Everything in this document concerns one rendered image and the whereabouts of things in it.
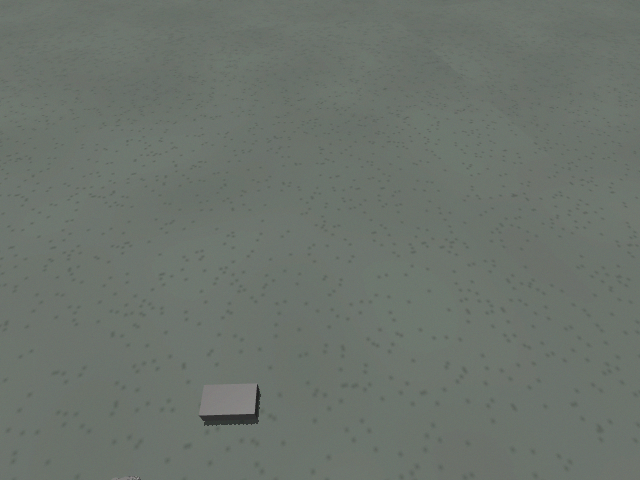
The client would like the carton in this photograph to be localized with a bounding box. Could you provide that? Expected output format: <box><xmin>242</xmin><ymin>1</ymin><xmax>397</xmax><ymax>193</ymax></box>
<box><xmin>199</xmin><ymin>383</ymin><xmax>259</xmax><ymax>421</ymax></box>

